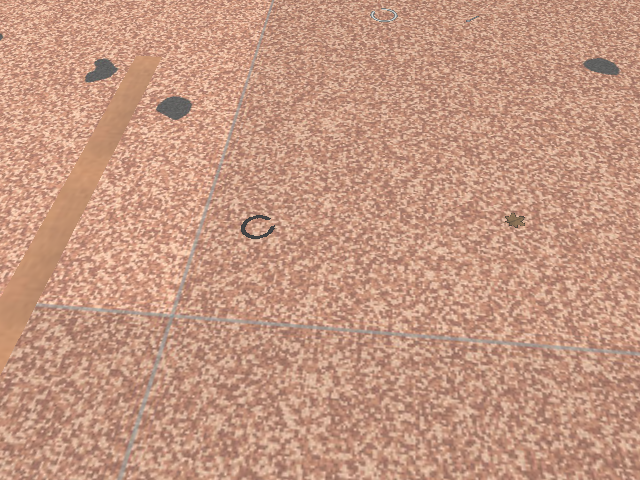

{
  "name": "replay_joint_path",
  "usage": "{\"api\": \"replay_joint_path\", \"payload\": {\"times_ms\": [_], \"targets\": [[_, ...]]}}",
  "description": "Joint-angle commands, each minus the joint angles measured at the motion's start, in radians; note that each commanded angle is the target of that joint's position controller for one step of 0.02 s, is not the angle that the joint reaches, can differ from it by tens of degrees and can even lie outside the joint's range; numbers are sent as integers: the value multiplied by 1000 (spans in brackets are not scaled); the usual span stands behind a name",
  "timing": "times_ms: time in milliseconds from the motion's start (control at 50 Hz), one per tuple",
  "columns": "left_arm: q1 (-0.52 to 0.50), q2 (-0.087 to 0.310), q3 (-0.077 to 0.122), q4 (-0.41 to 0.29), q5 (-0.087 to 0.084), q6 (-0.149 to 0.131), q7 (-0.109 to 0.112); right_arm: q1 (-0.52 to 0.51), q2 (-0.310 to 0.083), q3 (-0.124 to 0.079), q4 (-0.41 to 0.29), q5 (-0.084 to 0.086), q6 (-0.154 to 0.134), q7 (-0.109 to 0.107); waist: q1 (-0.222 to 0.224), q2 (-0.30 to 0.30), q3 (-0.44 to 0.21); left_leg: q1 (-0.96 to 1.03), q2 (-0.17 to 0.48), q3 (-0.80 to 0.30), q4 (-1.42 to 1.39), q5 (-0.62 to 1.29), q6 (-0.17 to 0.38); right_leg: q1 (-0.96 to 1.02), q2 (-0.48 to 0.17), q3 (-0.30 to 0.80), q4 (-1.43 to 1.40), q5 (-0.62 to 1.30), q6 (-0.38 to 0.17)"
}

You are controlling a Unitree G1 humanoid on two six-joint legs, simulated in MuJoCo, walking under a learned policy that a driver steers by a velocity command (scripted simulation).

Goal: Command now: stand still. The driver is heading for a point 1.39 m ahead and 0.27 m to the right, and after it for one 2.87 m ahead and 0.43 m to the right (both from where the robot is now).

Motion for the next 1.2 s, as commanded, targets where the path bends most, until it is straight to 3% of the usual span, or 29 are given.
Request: {"api": "replay_joint_path", "payload": {"times_ms": [20, 280, 680, 700, 740, 760, 800, 840, 880, 900, 920, 940, 960, 980, 1000, 1040, 1060, 1100, 1160, 1200], "targets": [[20, 123, 30, -32, -4, -8, 4, -33, -100, -21, -22, 6, -9, -5, 11, -9, -69, 76, 44, -48, -48, 243, 31, 9, -32, 32, -87, 255, -23], [17, 111, 31, 55, -6, 3, 6, -55, -118, -22, 96, 10, 17, -22, 1, 0, -39, 122, 49, -49, -65, 271, 29, 23, -13, 7, -120, 273, -20], [62, 89, 18, 172, -6, 5, 18, -47, -102, -11, 187, 9, 17, -27, -1, 2, 6, 88, 39, -41, -112, 137, 23, 5, 1, -11, -161, 141, -13], [84, 81, 16, 186, -7, 6, 19, -27, -96, -10, 197, 9, 18, -27, -1, 5, -15, 94, 29, -32, -117, 19, 27, 11, 14, -25, -159, 38, -17], [81, 95, 23, 183, -17, 8, 25, -5, -123, -21, 201, 22, 20, -30, -7, 15, 32, 29, 19, -37, -116, -354, 56, -53, 35, -37, -122, -254, -46], [74, 95, 23, 174, -19, 4, 27, -3, -128, -24, 194, 24, 15, -30, -9, 26, 75, -17, 38, -67, -132, -468, 74, -100, 31, -27, -110, -343, -60], [76, 73, 20, 165, -23, -19, 22, 27, -134, -28, 188, 30, -9, -25, -17, 61, 116, -27, 97, -160, -166, -532, 113, -167, 21, -15, -57, -336, -76], [68, 42, 16, 155, -26, -45, 9, 94, -160, -40, 198, 37, -31, -17, -32, 125, 93, 30, 198, -315, -234, -571, 173, -211, 34, -48, 57, -228, -74], [80, 28, 16, 154, -33, -59, -5, 92, -174, -45, 187, 38, -42, -12, -10, 167, 77, -22, 275, -438, -305, -585, 220, -140, 34, -54, 124, -151, -96], [111, 26, 17, 163, -33, -64, -9, 44, -169, -43, 166, 39, -45, -11, 23, 155, 85, -99, 261, -409, -300, -553, 207, -52, 31, -47, 75, -146, -117], [177, 22, 18, 187, -33, -68, -10, -37, -158, -38, 134, 43, -46, -7, 73, 131, 102, -205, 205, -317, -254, -493, 171, 80, 30, -37, -45, -145, -140], [284, 60, 30, 223, -31, -72, -7, -116, -120, -28, 98, 46, -51, -4, 122, 43, 106, -314, 120, -180, -101, -386, 113, 190, -31, 73, -154, -178, -165], [405, 149, 56, 260, -36, -80, -9, -162, -51, -12, 62, 45, -71, -1, 145, -203, 90, -457, -12, 27, 230, -214, 38, 319, -187, 364, -311, -279, -231], [455, 201, 66, 265, -29, -91, -21, -191, -74, -15, 28, 37, -94, 1, 155, -300, 103, -620, -19, 11, 439, -305, 32, 388, -351, 632, -385, -154, -308], [411, 142, 48, 253, -16, -101, -22, -168, -98, -23, 37, 41, -106, 9, 109, -171, 111, -690, 37, -52, 587, -280, 48, 415, -356, 600, -346, -32, -302], [341, 114, 38, 226, -20, -105, -33, -111, -91, -24, 56, 47, -118, 24, 62, -93, 82, -741, 85, -51, 658, -143, 73, 448, -307, 440, -337, 142, -254], [320, 93, 29, 219, -20, -97, -35, -127, -96, -29, 50, 42, -120, 28, 54, -76, 85, -734, 106, -43, 631, -93, 73, 433, -287, 359, -350, 252, -231], [316, 55, 16, 213, -11, -79, -28, -154, -64, -24, 35, 39, -115, 38, 52, -90, 81, -651, 111, -7, 522, -11, 53, 368, -225, 225, -384, 352, -201], [292, 89, 19, 190, -6, -72, -9, -275, -8, 2, -19, 32, -102, 48, 66, -91, 112, -437, 57, 58, 240, 161, 21, 166, -144, 85, -440, 334, -181], [321, 135, 32, 199, -15, -78, -3, -326, -23, 6, -51, 36, -94, 52, 69, -120, 121, -320, 30, 77, 137, 216, 22, 116, -162, 76, -487, 317, -190]]}}
Velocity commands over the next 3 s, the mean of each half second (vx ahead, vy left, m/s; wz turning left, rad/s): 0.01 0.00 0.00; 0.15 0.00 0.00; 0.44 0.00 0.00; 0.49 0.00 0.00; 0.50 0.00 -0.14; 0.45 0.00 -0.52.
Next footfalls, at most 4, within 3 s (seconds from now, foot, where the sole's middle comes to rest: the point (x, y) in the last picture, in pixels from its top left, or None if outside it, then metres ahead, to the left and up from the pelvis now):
1.34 left None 0.41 0.12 -0.77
1.88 right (391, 384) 0.73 -0.12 -0.77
2.42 left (289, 279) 1.03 0.12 -0.77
2.96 right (402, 217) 1.25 -0.20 -0.77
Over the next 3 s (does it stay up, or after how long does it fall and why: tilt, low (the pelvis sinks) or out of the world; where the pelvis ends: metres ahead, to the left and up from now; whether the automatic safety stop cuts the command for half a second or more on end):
stays up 1.14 -0.07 -0.02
